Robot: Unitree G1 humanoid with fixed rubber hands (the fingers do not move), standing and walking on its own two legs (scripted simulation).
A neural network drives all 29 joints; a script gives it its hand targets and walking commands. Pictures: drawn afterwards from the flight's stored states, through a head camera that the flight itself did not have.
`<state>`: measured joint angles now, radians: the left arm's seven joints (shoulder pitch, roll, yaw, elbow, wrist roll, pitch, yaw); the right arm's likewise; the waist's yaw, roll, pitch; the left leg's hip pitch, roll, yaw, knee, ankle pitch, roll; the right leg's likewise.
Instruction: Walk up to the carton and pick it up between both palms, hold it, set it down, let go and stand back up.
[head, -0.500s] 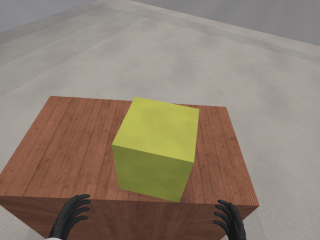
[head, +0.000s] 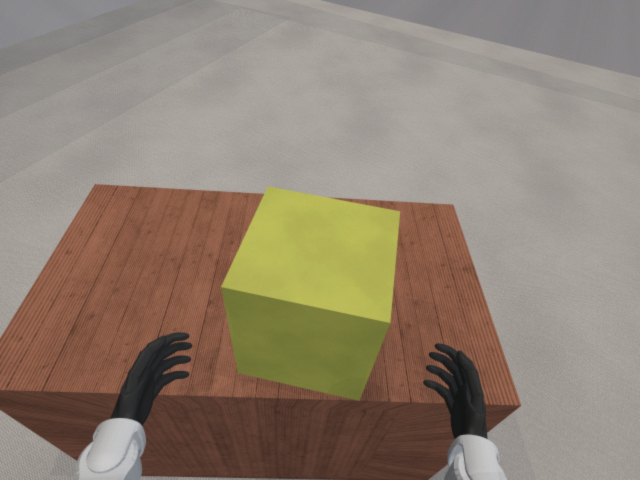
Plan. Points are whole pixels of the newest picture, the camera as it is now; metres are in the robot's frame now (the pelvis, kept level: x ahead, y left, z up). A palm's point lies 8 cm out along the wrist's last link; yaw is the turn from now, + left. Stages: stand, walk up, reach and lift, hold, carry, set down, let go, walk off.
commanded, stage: reach and lift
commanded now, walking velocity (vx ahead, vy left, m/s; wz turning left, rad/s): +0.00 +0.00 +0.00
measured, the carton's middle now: (314, 296) +0.41 +0.02 -0.05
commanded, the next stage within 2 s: none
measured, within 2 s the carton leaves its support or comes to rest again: neither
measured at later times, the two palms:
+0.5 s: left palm (159, 313) +0.32 +0.22 +0.03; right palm (475, 351) +0.29 -0.19 +0.02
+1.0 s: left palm (173, 239) +0.39 +0.21 +0.09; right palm (480, 282) +0.36 -0.19 +0.08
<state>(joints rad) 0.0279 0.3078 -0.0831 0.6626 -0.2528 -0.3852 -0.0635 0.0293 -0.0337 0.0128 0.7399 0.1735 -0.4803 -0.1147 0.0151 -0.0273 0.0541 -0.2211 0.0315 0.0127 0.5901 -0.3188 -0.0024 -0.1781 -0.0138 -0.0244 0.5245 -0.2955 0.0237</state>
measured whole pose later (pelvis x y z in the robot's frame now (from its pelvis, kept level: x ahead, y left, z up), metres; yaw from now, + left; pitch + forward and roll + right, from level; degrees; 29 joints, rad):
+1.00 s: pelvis +0.00 +0.00 +0.01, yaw -1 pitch +2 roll -1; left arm -0.59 0.34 0.03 0.78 -0.24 0.07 -0.05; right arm -0.51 -0.15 0.02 0.71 0.28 0.00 -0.21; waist -0.03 -0.01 -0.01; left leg -0.26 0.04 0.03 0.46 -0.24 0.00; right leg -0.22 0.00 0.00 0.38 -0.20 0.02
